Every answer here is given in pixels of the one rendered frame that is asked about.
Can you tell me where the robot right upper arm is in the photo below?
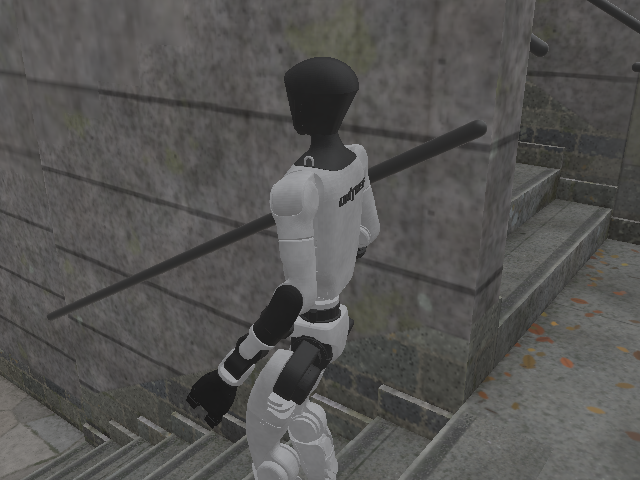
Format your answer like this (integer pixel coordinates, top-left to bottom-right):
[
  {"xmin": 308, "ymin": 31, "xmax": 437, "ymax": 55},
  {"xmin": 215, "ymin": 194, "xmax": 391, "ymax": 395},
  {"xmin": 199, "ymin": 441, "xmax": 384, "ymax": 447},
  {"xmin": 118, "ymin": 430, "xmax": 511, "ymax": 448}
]
[{"xmin": 344, "ymin": 144, "xmax": 380, "ymax": 248}]

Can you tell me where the left robot hand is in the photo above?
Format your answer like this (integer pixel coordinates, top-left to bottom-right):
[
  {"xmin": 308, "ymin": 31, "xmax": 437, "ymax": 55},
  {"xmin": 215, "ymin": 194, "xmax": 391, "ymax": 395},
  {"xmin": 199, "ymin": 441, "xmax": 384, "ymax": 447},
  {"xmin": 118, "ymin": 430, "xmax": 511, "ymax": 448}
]
[{"xmin": 186, "ymin": 369, "xmax": 238, "ymax": 429}]

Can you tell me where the robot left upper arm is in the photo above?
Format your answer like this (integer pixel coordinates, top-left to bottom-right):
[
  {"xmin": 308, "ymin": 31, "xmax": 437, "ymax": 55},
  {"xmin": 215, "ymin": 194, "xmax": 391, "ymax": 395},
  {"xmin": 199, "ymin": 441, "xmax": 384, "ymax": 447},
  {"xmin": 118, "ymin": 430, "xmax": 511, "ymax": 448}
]
[{"xmin": 269, "ymin": 171, "xmax": 319, "ymax": 316}]

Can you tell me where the robot left forearm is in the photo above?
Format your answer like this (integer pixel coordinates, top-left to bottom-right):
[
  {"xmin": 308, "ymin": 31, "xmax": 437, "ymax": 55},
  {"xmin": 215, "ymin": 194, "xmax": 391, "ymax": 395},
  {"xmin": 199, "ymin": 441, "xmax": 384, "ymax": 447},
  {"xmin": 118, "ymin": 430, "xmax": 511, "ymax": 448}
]
[{"xmin": 218, "ymin": 285, "xmax": 303, "ymax": 386}]

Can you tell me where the robot right shin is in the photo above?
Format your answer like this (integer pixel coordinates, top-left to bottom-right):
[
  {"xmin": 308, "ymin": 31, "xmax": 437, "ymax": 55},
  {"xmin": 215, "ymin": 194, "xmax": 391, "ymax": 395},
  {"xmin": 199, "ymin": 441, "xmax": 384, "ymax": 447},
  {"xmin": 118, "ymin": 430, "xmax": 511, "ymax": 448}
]
[{"xmin": 287, "ymin": 402, "xmax": 338, "ymax": 480}]

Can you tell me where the left robot thigh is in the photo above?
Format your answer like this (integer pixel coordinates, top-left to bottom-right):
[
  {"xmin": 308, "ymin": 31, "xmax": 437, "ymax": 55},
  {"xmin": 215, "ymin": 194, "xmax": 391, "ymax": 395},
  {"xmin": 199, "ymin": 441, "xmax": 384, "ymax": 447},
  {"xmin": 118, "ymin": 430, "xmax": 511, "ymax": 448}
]
[{"xmin": 246, "ymin": 340, "xmax": 322, "ymax": 480}]

